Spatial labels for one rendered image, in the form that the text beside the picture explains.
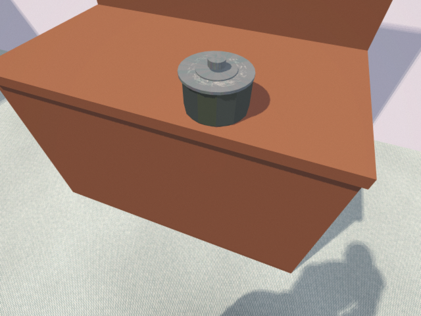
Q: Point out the knob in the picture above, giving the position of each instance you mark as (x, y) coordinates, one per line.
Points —
(216, 61)

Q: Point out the table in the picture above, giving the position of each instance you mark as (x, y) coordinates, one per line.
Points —
(100, 93)

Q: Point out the lid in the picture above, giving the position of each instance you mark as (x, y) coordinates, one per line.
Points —
(195, 74)

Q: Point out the pot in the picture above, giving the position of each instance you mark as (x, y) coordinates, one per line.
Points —
(216, 110)

